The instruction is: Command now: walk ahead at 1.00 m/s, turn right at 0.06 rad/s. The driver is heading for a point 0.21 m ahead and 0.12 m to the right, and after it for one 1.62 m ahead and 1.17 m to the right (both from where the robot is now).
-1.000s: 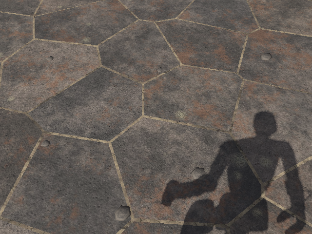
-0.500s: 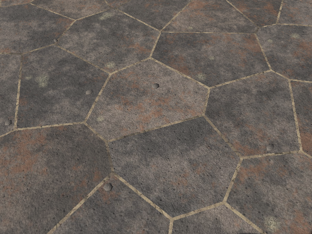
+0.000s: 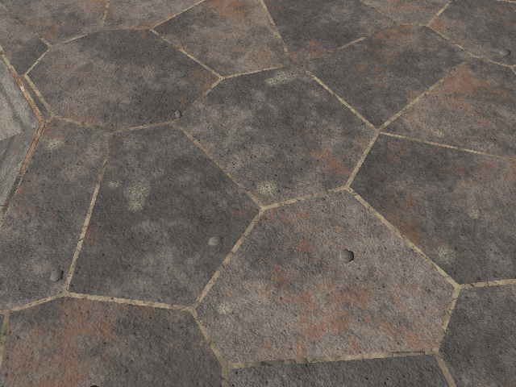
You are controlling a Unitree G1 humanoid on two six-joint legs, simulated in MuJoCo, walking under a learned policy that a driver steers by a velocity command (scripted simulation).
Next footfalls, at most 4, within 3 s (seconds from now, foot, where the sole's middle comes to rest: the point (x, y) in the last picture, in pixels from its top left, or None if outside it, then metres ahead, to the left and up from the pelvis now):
0.18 right None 0.38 -0.11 -0.77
0.58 left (271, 264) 0.82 -0.04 -0.77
0.98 right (368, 290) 0.72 -0.31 -0.77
1.36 left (317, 235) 0.92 -0.19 -0.77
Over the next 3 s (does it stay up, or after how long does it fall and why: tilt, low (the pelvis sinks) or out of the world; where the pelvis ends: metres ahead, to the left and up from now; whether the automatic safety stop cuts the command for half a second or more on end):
stays up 1.41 -1.03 -0.01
